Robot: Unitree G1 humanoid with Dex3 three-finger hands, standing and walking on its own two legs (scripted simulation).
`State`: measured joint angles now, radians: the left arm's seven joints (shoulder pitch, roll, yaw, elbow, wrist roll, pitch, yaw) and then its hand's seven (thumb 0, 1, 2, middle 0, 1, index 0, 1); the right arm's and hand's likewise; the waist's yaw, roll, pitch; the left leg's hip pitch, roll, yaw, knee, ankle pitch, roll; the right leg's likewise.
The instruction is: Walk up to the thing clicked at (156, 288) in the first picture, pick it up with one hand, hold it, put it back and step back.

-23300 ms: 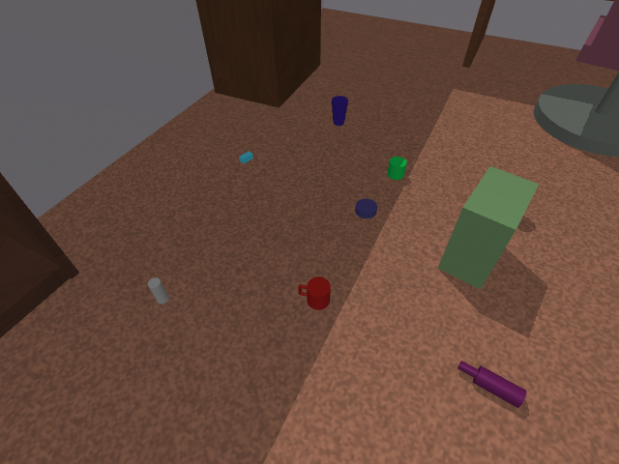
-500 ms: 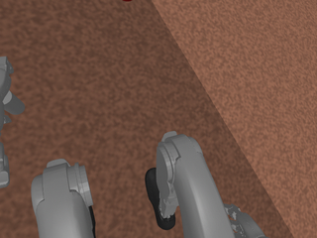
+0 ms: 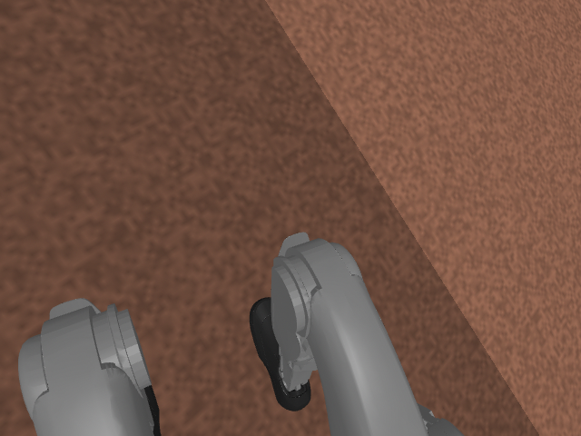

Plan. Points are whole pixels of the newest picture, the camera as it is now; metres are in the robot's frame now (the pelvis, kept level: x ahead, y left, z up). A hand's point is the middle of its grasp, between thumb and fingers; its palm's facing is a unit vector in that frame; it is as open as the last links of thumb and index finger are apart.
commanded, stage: rest palm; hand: left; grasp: from above
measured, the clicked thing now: out of the picture +0.48 +0.31 -0.26
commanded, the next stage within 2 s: close in 0.40 s
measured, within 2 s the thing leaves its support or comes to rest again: neither
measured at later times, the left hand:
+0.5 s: hand out of the picture +0.47 +0.30 -0.23, palm faces -0.44 -0.14 -0.89, open 12.7 cm
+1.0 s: hand out of the picture +0.47 +0.31 -0.23, palm faces -0.43 -0.13 -0.89, open 10.8 cm
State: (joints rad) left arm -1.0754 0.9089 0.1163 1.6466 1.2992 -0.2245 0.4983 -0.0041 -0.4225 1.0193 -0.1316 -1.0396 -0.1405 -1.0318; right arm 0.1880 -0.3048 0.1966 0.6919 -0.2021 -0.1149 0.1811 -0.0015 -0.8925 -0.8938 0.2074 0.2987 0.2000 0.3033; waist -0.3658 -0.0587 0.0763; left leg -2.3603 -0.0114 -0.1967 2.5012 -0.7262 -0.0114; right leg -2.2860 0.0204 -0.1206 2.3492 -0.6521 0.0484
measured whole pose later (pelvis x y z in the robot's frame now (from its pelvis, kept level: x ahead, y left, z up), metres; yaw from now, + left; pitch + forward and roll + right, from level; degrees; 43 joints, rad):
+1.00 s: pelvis -0.01 +0.01 +0.00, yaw -2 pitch +31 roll -14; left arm -1.13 0.99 0.09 1.73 1.31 -0.21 0.56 0.00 -0.06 0.76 -0.36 -0.95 -0.41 -0.91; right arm 0.15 -0.32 0.27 0.65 -0.23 -0.16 0.21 0.00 -0.90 -0.90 0.21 0.30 0.20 0.30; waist -0.40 -0.10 0.11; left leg -2.35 -0.01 -0.23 2.52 -0.72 0.00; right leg -2.26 0.03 -0.15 2.33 -0.64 0.06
